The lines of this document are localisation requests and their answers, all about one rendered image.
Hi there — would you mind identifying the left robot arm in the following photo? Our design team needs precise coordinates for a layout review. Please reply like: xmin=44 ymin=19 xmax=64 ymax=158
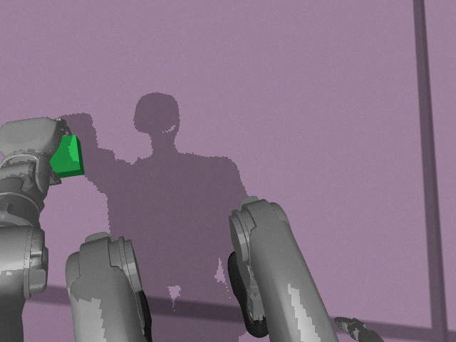
xmin=0 ymin=151 xmax=51 ymax=342

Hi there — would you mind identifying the small box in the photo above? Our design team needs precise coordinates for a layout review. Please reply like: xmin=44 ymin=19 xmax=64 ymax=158
xmin=49 ymin=135 xmax=85 ymax=178

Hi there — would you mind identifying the right robot hand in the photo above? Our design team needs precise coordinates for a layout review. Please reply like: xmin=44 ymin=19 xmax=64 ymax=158
xmin=334 ymin=317 xmax=385 ymax=342

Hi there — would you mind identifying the left robot foot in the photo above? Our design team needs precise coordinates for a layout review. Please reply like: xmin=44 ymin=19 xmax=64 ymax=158
xmin=138 ymin=290 xmax=152 ymax=342

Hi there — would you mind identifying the left robot hand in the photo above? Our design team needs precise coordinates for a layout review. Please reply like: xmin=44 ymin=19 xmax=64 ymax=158
xmin=0 ymin=117 xmax=72 ymax=185

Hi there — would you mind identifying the right robot foot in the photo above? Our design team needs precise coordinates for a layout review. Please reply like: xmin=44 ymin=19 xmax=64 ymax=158
xmin=227 ymin=251 xmax=269 ymax=338

